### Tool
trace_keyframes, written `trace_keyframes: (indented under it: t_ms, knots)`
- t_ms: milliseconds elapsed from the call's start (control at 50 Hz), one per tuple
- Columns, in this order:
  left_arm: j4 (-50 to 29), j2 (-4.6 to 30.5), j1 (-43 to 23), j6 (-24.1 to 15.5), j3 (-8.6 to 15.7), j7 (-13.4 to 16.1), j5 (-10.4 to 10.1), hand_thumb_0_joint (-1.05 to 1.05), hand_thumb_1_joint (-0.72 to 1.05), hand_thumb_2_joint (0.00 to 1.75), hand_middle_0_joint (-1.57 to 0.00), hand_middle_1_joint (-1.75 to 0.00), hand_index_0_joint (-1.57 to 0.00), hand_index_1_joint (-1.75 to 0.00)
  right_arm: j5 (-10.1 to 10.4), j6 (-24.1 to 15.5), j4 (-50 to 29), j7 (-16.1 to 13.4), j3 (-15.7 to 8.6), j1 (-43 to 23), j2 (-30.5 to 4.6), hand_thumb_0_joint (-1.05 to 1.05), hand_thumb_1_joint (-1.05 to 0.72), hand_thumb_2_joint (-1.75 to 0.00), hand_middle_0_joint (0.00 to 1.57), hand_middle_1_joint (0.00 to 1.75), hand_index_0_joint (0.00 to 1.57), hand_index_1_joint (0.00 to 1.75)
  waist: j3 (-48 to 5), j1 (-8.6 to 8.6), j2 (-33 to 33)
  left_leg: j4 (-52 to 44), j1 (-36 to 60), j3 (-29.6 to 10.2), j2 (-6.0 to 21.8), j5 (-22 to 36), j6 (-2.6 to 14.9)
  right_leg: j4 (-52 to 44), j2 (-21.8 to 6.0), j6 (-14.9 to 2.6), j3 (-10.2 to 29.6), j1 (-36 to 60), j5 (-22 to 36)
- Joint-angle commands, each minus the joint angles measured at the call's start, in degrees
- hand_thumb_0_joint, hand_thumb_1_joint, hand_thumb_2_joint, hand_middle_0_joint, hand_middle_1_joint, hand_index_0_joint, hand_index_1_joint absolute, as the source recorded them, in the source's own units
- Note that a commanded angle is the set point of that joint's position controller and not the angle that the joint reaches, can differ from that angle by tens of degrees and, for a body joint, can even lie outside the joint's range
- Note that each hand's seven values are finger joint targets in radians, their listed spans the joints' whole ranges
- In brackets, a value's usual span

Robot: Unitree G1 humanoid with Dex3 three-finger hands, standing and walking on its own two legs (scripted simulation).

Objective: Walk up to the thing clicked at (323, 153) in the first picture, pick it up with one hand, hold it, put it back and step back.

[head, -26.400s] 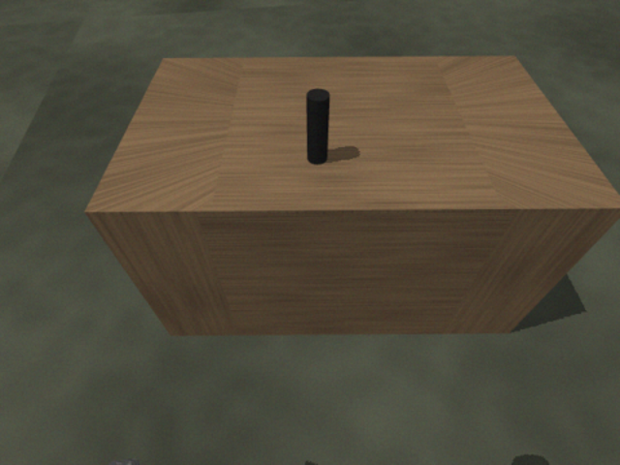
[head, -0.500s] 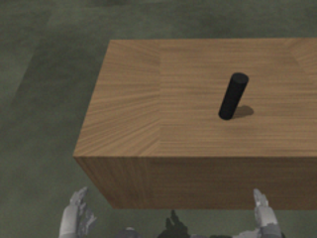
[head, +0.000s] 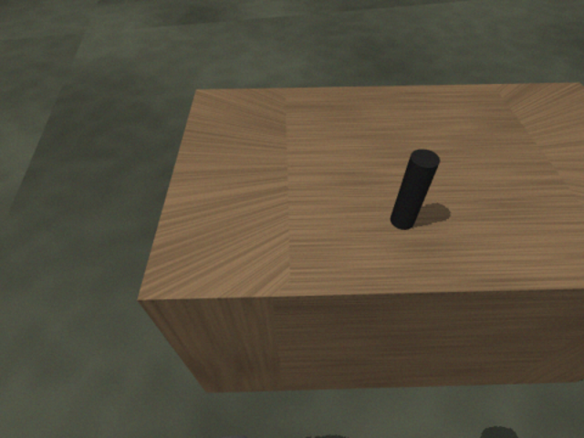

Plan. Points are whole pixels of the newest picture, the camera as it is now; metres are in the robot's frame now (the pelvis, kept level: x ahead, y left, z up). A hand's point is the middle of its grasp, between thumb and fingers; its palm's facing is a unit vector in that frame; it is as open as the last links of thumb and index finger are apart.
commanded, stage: stand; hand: right
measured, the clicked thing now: (412, 192) +0.54 -0.22 -0.02
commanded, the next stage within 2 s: none
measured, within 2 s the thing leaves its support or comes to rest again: neither
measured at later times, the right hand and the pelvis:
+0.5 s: hand out of the picture +0.05 -0.24 -0.13, palm faces +0.00 +0.94 -0.35, open 7.8 cm; pelvis -0.01 +0.01 +0.02, yaw +0 degrees
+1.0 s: hand out of the picture +0.06 -0.24 -0.13, palm faces +0.01 +0.94 -0.35, open 7.4 cm; pelvis +0.00 +0.02 +0.02, yaw -1 degrees
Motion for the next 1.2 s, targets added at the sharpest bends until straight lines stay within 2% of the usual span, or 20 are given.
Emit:
trace_keyframes:
  t_ms: [0, 80, 100, 120, 200, 240, 280, 340, 440, 480, 620, 680, 720, 760, 880, 1020, 1060, 1120, 1180]
  knots:
    - [-1.3, 10.3, -2.9, -1.0, 2.0, 0.5, -0.8, 0.0, 0.9, 0.9, -0.2, -0.3, -0.2, -0.3, 0.1, -2.3, -0.4, -0.7, -2.0, -3.5, -11.1, 0.0, 0.05, -0.55, 0.2, 0.3, 0.2, 0.3, -1.9, 0.15, 0.5, -11.7, 7.0, -6.5, 4.0, 8.8, 4.31, -12.7, -3.3, -4.06, 5.0, 0.0, 11.5]
    - [1.4, 11.1, -3.5, -1.1, 1.6, 0.5, -0.9, 0.0, 0.9, 0.9, -0.2, -0.3, -0.2, -0.3, 0.8, -2.4, 2.8, -0.8, -1.3, -4.3, -10.6, 0.0, -0.27, -0.87, 0.2, 0.3, 0.2, 0.3, -2.4, -0.25, -0.6, -13.0, 10.0, -5.1, 3.7, 14.7, 3.39, -15.3, -4.4, -3.59, 5.2, 3.2, 16.7]
    - [2.0, 10.9, -3.6, -1.0, 1.5, 0.5, -1.0, 0.0, 0.9, 0.9, -0.2, -0.3, -0.2, -0.3, 0.7, -2.4, 3.7, -0.8, -1.2, -4.1, -10.8, 0.0, -0.35, -0.9, 0.2, 0.3, 0.2, 0.3, -1.5, -0.32, 0.4, -14.3, 10.6, -5.4, 3.8, 12.6, 3.3, -15.9, -4.0, -3.35, 4.8, 2.3, 14.7]
    - [2.6, 10.7, -3.5, -0.8, 1.4, 0.4, -1.0, 0.0, 0.9, 0.9, -0.2, -0.3, -0.2, -0.3, 0.8, -2.3, 4.3, -0.8, -1.2, -4.9, -10.9, 0.0, -0.43, -0.9, 0.2, 0.3, 0.2, 0.3, -0.7, -0.02, 1.1, -15.8, 10.3, -5.9, 4.1, 9.3, 3.29, -16.8, -3.8, -3.28, 4.4, 2.2, 12.4]
    - [4.6, 10.9, -4.6, -0.9, 1.1, 0.4, -0.8, 0.0, 0.9, 0.9, -0.2, -0.3, -0.2, -0.3, 0.8, -2.0, 6.2, -0.7, -1.2, -5.9, -11.0, 0.0, -0.75, -0.9, 0.2, 0.3, 0.2, 0.3, 0.9, -0.28, 0.3, -18.0, 9.3, -5.6, 3.9, 5.3, 3.08, -19.6, -4.2, -3.08, 4.7, 3.3, 9.9]
    - [5.3, 10.4, -4.8, -1.1, 0.9, 0.3, -0.8, 0.0, 0.9, 0.9, -0.2, -0.3, -0.2, -0.3, 0.9, -2.0, 6.8, -0.6, -1.1, -6.5, -10.6, 0.0, -0.9, -0.9, 0.2, 0.3, 0.2, 0.3, 0.3, -0.31, -0.7, -17.7, 11.0, -5.1, 3.9, 8.5, 2.91, -20.0, -4.6, -2.89, 4.9, 3.5, 11.8]
    - [5.7, 10.6, -5.4, -1.2, 0.9, 0.3, -1.0, 0.0, 0.9, 0.9, -0.2, -0.3, -0.2, -0.3, 0.9, -1.9, 7.7, -0.5, -1.1, -6.3, -10.9, 0.0, -0.9, -0.9, 0.2, 0.3, 0.2, 0.3, 0.1, -0.33, 0.7, -18.3, 10.4, -4.9, 3.8, 7.3, 2.89, -20.9, -4.8, -2.61, 4.8, 4.6, 11.6]
    - [6.6, 10.3, -5.3, -1.2, 0.7, 0.3, -1.0, 0.0, 0.9, 0.9, -0.2, -0.3, -0.2, -0.3, 1.0, -2.1, 8.1, -0.5, -1.0, -7.3, -10.6, 0.0, -0.9, -0.9, 0.2, 0.3, 0.2, 0.3, -0.3, -0.2, 0.6, -18.7, 11.7, -4.9, 4.1, 10.2, 2.78, -20.7, -5.0, -2.45, 4.4, 5.1, 14.2]
    - [7.5, 10.2, -6.0, -0.9, 0.5, 0.3, -0.9, 0.0, 0.9, 0.9, -0.2, -0.3, -0.2, -0.3, 1.0, -1.8, 8.7, -0.4, -1.0, -8.8, -11.2, 0.0, -0.9, -0.9, 0.2, 0.3, 0.2, 0.3, 0.9, -0.13, 0.7, -20.3, 11.5, -5.2, 4.1, 6.8, 2.67, -21.5, -4.7, -2.15, 3.9, 4.1, 11.6]
    - [7.7, 10.9, -6.1, -0.9, 0.7, 0.2, -0.9, 0.0, 0.9, 0.9, -0.2, -0.3, -0.2, -0.3, 1.1, -1.8, 9.1, -0.4, -1.0, -7.9, -11.1, 0.0, -0.9, -0.9, 0.2, 0.3, 0.2, 0.3, -0.3, -0.32, 0.2, -20.8, 11.9, -5.1, 4.3, 6.2, 2.86, -21.5, -5.0, -2.21, 4.2, 5.1, 12.6]
    - [8.1, 10.7, -6.5, -0.9, 0.4, 0.2, -1.1, 0.0, 0.9, 0.9, -0.2, -0.3, -0.2, -0.3, 1.2, -1.8, 9.4, -0.2, -1.0, -9.1, -11.9, 0.0, -0.9, -0.9, 0.2, 0.3, 0.2, 0.3, -0.4, -0.16, 0.4, -21.3, 12.2, -5.0, 4.3, 7.8, 2.74, -21.4, -5.3, -1.96, 3.9, 5.5, 13.7]
    - [8.3, 11.2, -6.4, -1.1, 0.3, 0.2, -1.1, 0.0, 0.9, 0.9, -0.2, -0.3, -0.2, -0.3, 1.4, -1.8, 9.5, -0.2, -1.0, -9.3, -11.9, 0.0, -0.9, -0.9, 0.2, 0.3, 0.2, 0.3, -0.9, -0.4, -1.4, -20.7, 13.9, -4.7, 4.4, 10.8, 2.84, -21.7, -5.5, -1.95, 4.1, 5.1, 14.9]
    - [8.0, 11.2, -6.6, -1.1, 0.4, 0.2, -1.1, 0.0, 0.9, 0.9, -0.2, -0.3, -0.2, -0.3, 1.3, -1.7, 9.7, -0.1, -1.0, -8.8, -11.9, 0.0, -0.9, -0.9, 0.2, 0.3, 0.2, 0.3, -1.5, -0.41, -0.5, -20.9, 13.2, -4.6, 4.3, 10.0, 2.93, -21.9, -5.7, -1.94, 4.1, 6.2, 15.5]
    - [7.9, 11.2, -6.6, -1.0, 0.4, 0.3, -1.2, 0.0, 0.9, 0.9, -0.2, -0.3, -0.2, -0.3, 1.4, -1.7, 9.6, -0.1, -1.0, -9.3, -12.1, 0.0, -0.9, -0.9, 0.2, 0.3, 0.2, 0.3, -2.1, -0.27, -0.2, -20.3, 14.0, -4.4, 4.5, 12.5, 3.03, -21.6, -5.9, -1.87, 3.9, 6.4, 17.1]
    - [8.1, 11.3, -6.4, -1.1, 0.2, 0.3, -1.3, 0.0, 0.9, 0.9, -0.2, -0.3, -0.2, -0.3, 1.6, -1.7, 9.8, -0.1, -0.9, -9.6, -12.1, 0.0, -0.9, -0.9, 0.2, 0.3, 0.2, 0.3, -2.2, -0.31, -1.0, -19.9, 15.0, -4.1, 4.6, 15.0, 2.94, -21.5, -6.0, -1.77, 3.8, 6.4, 18.5]
    - [7.9, 11.7, -6.9, -1.0, 0.4, 0.3, -1.2, 0.0, 0.9, 0.9, -0.2, -0.3, -0.2, -0.3, 1.6, -1.4, 9.8, 0.1, -0.8, -9.9, -12.1, 0.0, -0.9, -0.9, 0.2, 0.3, 0.2, 0.3, -0.1, -0.62, -1.2, -21.2, 13.3, -4.4, 4.3, 9.2, 2.74, -22.6, -5.7, -1.65, 3.7, 5.1, 14.2]
    - [7.6, 11.5, -6.9, -1.2, 0.3, 0.3, -1.2, 0.0, 0.9, 0.9, -0.2, -0.3, -0.2, -0.3, 1.6, -1.4, 9.8, 0.1, -1.0, -10.0, -12.5, 0.0, -0.9, -0.9, 0.2, 0.3, 0.2, 0.3, -1.6, -0.43, -0.7, -20.4, 13.7, -4.3, 4.6, 12.9, 2.95, -22.3, -6.2, -1.66, 3.9, 6.4, 17.1]
    - [7.6, 11.4, -6.5, -1.1, 0.4, 0.3, -1.2, 0.0, 0.9, 0.9, -0.2, -0.3, -0.2, -0.3, 1.6, -1.5, 9.8, 0.2, -1.0, -9.9, -12.4, 0.0, -0.9, -0.9, 0.2, 0.3, 0.2, 0.3, -1.8, -0.61, 0.2, -20.5, 14.2, -4.1, 4.5, 11.7, 2.84, -22.6, -6.0, -1.57, 3.6, 5.9, 16.3]
    - [7.2, 11.9, -7.1, -1.1, 0.6, 0.3, -1.4, 0.0, 0.9, 0.9, -0.2, -0.3, -0.2, -0.3, 1.5, -1.6, 9.8, 0.1, -0.9, -9.8, -12.4, 0.0, -0.9, -0.9, 0.2, 0.3, 0.2, 0.3, -2.3, -0.52, 0.2, -20.8, 14.1, -4.3, 4.6, 13.4, 2.77, -22.1, -6.2, -1.81, 3.8, 7.0, 17.6]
